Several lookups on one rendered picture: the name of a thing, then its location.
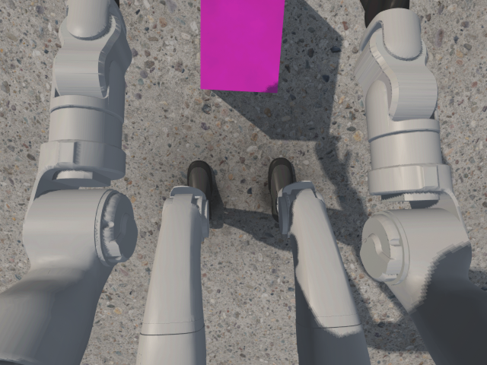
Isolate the carton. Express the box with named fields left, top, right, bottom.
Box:
left=200, top=0, right=285, bottom=93

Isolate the right robot forearm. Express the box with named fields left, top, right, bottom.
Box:
left=354, top=8, right=472, bottom=264

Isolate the robot right upper arm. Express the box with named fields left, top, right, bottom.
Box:
left=360, top=208, right=487, bottom=365

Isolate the robot right hand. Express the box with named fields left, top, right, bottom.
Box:
left=360, top=0, right=409, bottom=28

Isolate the left robot forearm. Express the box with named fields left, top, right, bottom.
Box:
left=22, top=0, right=132, bottom=257

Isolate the robot right shin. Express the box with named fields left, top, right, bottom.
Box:
left=277, top=181, right=326, bottom=212

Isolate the robot left upper arm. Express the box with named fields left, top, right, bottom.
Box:
left=0, top=189, right=138, bottom=365

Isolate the robot shin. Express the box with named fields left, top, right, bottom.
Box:
left=277, top=181, right=326, bottom=212
left=162, top=186, right=206, bottom=216

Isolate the robot left shin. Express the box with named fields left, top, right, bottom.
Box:
left=162, top=186, right=206, bottom=216

